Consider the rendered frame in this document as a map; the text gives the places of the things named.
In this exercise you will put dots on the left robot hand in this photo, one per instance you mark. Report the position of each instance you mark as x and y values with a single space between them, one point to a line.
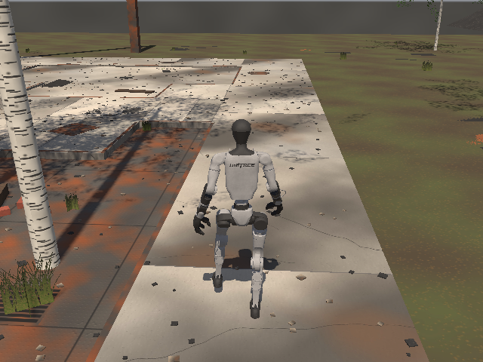
197 224

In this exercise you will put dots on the humanoid robot head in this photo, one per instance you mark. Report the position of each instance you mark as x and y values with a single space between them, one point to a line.
241 130

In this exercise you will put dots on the right robot upper arm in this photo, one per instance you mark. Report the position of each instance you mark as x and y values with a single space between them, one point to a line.
268 169

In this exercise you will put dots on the left robot forearm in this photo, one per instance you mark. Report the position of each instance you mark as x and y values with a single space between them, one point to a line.
203 204

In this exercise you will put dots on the right robot hand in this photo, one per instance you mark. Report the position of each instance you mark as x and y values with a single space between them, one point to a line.
279 208

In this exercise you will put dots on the robot right foot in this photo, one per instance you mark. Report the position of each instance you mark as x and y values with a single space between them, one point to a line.
255 312

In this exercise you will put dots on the right robot forearm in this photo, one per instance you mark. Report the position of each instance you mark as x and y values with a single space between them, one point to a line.
276 196

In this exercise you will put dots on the left robot upper arm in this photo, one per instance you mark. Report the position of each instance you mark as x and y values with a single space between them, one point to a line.
214 171

